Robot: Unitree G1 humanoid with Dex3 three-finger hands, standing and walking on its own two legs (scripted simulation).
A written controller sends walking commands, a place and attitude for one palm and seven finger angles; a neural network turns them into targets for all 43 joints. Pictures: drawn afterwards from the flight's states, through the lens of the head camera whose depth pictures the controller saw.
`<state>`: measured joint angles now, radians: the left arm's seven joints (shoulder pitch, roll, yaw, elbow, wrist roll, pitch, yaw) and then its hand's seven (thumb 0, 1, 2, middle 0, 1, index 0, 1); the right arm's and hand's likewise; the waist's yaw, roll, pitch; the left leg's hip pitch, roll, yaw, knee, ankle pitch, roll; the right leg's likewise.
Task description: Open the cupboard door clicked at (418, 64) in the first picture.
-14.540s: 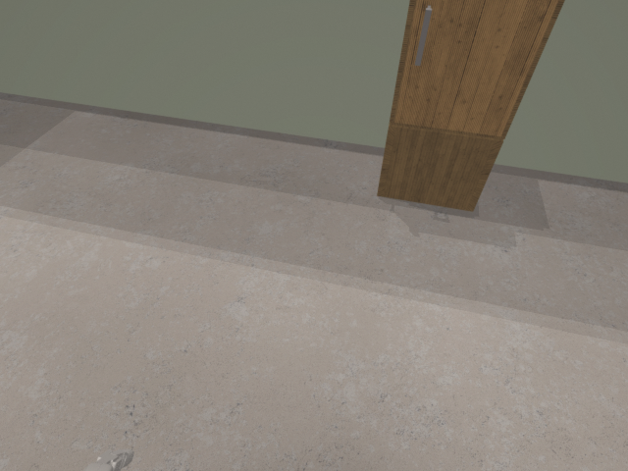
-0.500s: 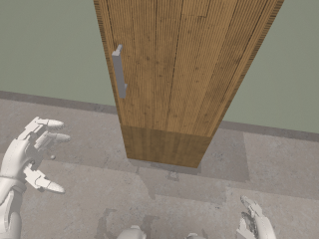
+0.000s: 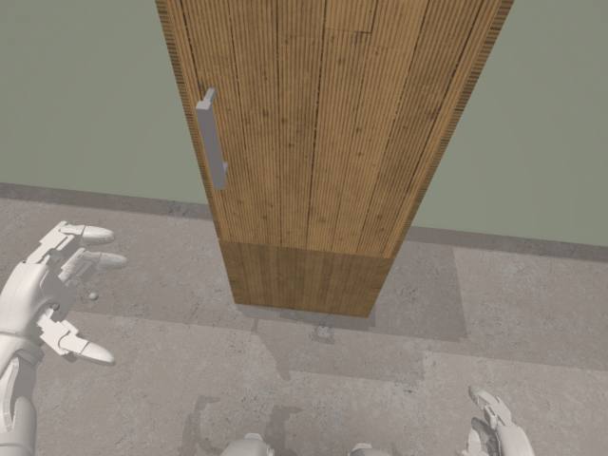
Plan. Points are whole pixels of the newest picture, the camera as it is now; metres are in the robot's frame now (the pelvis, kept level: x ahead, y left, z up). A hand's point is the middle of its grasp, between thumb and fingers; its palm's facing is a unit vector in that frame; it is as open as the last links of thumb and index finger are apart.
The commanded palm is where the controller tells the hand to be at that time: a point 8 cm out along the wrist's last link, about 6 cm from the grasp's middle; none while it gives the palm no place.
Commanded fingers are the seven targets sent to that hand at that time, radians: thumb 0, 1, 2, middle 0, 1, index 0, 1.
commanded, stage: raise the hand with hooked fingers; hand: left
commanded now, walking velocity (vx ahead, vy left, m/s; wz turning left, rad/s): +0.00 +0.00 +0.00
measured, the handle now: (215, 142) +0.58 +0.18 +0.05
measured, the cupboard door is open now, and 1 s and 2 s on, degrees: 0 0 0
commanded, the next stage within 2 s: move the hooked fingers beside the handle in 0.10 s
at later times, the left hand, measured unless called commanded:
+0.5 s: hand (112, 261) +0.33 +0.26 +0.07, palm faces -0.07 -1.00 -0.02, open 14.0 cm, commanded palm +0.31 +0.31 +0.06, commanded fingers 0.00 -0.50 0.30 -0.30 -1.20 -0.30 -1.20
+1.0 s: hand (136, 213) +0.41 +0.26 +0.06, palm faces -0.07 -1.00 -0.01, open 14.0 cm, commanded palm +0.40 +0.31 +0.06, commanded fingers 0.00 -0.50 0.30 -0.30 -1.20 -0.30 -1.20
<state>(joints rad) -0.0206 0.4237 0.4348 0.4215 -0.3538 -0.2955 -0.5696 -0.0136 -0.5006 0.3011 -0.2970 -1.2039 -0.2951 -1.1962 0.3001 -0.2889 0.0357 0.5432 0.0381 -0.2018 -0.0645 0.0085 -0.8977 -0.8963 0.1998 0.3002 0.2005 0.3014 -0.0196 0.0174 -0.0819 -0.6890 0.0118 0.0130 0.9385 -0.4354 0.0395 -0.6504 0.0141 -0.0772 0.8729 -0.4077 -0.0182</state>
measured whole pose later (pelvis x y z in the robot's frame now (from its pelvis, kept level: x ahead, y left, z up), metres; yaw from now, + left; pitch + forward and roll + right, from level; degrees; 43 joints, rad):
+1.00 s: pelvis +0.00 +0.00 -0.01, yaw -1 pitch +16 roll -3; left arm -0.55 0.54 0.46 0.91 -0.24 -0.34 -0.55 -0.01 -0.50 0.30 -0.30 -1.20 -0.30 -1.20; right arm 0.35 -0.30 0.04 0.59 0.03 -0.09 -0.06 0.01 -0.90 -0.90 0.20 0.30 0.20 0.30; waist -0.08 0.01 -0.09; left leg -0.83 0.02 0.02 0.99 -0.45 0.04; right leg -0.79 0.02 -0.07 0.93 -0.42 -0.02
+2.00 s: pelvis +0.01 +0.01 -0.03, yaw -3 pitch +26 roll -5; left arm -1.01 0.77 0.51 1.24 -0.07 -0.31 -0.46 -0.01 -0.50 0.30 -0.30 -1.20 -0.33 -1.22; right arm 0.44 -0.29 0.07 0.59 -0.01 0.10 -0.02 0.00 -0.90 -0.90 0.20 0.30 0.20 0.30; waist -0.22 0.03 -0.08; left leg -1.06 0.05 0.01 1.08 -0.48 0.05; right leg -1.00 0.05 -0.07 0.96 -0.42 0.00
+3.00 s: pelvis +0.01 +0.01 -0.03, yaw -3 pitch +25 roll -5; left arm -0.99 0.70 0.47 1.24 -0.09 -0.34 -0.41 -0.01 -0.50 0.30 -0.30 -1.20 -0.30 -1.21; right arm 0.43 -0.28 0.07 0.60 -0.01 0.10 -0.01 0.00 -0.90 -0.90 0.20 0.30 0.20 0.30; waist -0.21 0.03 -0.09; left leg -1.03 0.04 0.01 1.09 -0.49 0.06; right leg -0.97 0.05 -0.08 0.96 -0.42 0.00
